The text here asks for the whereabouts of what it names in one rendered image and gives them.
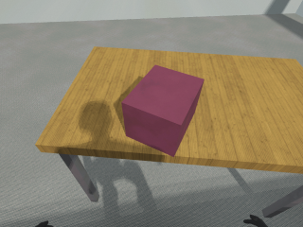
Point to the robot right hand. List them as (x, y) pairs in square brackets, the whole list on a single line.
[(255, 220)]

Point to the carton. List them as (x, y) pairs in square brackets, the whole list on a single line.
[(158, 111)]

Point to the table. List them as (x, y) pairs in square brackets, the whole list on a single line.
[(249, 114)]

